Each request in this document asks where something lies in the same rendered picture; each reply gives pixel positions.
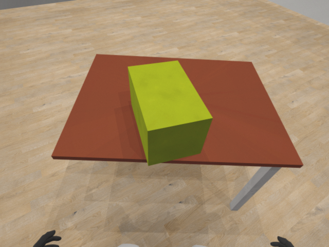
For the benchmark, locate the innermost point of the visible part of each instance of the right robot hand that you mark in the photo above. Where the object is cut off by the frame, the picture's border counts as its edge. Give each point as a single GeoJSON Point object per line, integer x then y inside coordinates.
{"type": "Point", "coordinates": [283, 242]}

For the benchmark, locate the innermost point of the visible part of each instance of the carton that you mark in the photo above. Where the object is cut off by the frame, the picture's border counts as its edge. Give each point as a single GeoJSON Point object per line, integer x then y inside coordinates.
{"type": "Point", "coordinates": [172, 119]}

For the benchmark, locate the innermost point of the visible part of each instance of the left robot hand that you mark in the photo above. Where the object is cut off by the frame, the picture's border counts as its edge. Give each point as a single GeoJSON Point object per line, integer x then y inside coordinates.
{"type": "Point", "coordinates": [46, 238]}

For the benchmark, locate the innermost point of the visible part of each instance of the table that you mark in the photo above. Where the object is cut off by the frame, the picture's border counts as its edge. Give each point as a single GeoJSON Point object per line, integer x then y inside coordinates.
{"type": "Point", "coordinates": [245, 130]}

